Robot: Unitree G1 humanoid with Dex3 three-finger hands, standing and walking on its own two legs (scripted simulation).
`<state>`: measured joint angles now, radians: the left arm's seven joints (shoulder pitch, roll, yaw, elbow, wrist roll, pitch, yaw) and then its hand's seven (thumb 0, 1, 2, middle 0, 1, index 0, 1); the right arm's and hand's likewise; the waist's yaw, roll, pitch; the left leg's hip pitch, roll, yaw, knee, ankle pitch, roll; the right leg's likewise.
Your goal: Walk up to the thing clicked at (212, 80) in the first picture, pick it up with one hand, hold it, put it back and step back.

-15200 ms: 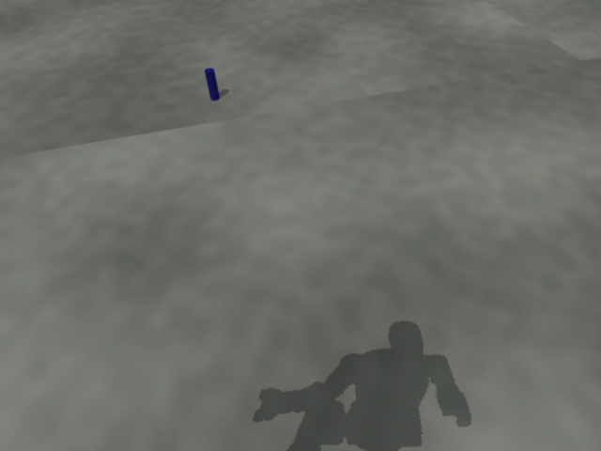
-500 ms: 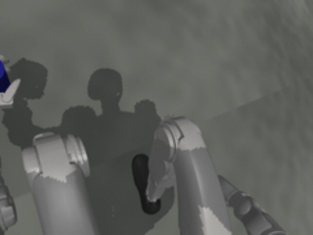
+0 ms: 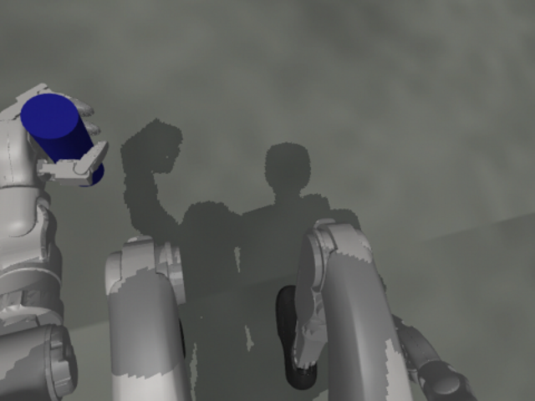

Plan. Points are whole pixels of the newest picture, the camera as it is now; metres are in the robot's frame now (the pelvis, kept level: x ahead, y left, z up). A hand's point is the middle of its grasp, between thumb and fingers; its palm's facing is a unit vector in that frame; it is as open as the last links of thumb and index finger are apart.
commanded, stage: settle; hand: left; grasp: from the side
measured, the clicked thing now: (71, 148) +0.44 +0.26 -0.07
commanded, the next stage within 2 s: lift in 0.76 s
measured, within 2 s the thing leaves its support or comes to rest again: neither
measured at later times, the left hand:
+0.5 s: hand (72, 124) +0.45 +0.24 -0.01, palm faces +0.13 -0.99 -0.07, open 7.5 cm
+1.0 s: hand (69, 111) +0.45 +0.24 +0.02, palm faces +0.14 -0.99 -0.06, open 7.5 cm
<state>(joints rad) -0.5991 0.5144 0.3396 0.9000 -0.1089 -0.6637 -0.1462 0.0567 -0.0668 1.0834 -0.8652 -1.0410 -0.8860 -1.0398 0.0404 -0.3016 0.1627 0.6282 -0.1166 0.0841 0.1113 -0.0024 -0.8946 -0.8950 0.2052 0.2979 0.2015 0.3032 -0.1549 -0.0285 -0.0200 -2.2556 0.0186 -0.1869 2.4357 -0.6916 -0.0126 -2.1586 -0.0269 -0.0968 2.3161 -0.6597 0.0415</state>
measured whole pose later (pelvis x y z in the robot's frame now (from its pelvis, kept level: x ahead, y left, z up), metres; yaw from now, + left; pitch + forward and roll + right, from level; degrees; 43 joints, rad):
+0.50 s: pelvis +0.01 -0.01 +0.03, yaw +3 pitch +32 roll -6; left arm -0.64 0.44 0.36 0.90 -0.10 -0.60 -0.19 0.05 -0.09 1.12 -0.87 -1.07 -0.88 -1.07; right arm 0.07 -0.30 0.07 0.63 -0.08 0.06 0.07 0.00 -0.91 -0.90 0.20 0.30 0.20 0.30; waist -0.14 -0.01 -0.10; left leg -2.19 0.03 -0.13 2.31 -0.69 -0.02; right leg -2.13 -0.04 -0.06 2.24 -0.68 0.02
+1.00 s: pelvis +0.00 -0.01 +0.05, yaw +4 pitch +33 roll -5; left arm -0.67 0.41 0.38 0.94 -0.09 -0.60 -0.19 0.04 -0.10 1.14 -0.87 -1.08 -0.88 -1.08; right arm 0.11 -0.28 0.05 0.65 -0.07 0.05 0.06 0.00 -0.92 -0.90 0.20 0.30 0.20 0.30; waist -0.14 0.00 -0.12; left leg -2.15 0.03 -0.10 2.26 -0.68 -0.02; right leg -2.10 -0.04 -0.04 2.20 -0.67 0.02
